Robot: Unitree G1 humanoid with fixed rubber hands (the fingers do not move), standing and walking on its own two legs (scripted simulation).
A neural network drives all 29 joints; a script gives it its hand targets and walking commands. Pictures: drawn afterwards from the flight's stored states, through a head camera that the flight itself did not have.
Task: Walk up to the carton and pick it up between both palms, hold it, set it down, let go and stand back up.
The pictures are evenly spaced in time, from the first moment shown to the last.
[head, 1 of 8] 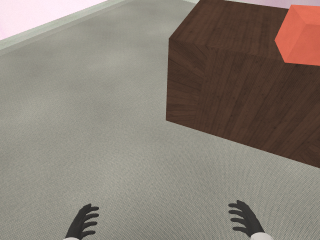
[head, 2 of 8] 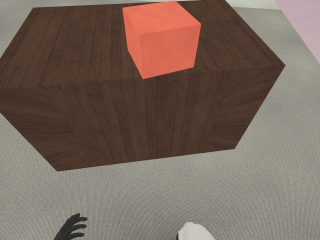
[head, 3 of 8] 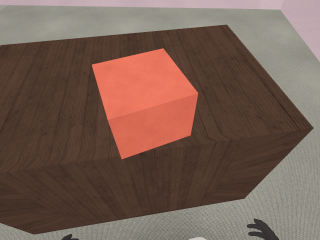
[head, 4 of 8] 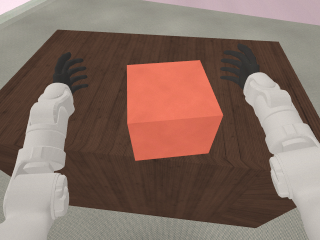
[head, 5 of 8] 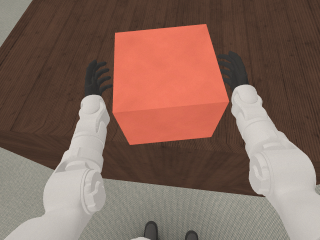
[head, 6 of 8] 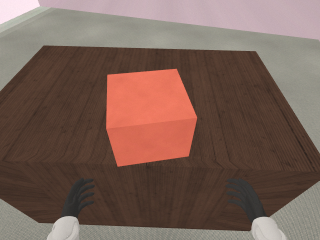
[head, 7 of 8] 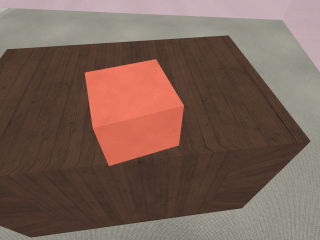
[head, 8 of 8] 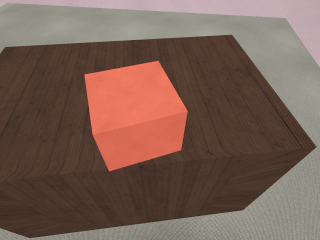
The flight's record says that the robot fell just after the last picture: no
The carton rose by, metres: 0.01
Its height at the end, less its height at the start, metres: +0.00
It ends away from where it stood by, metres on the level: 0.03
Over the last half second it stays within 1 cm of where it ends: yes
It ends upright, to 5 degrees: yes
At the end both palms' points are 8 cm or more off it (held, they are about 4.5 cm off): yes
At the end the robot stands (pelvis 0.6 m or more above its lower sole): yes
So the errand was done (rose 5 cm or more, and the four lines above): no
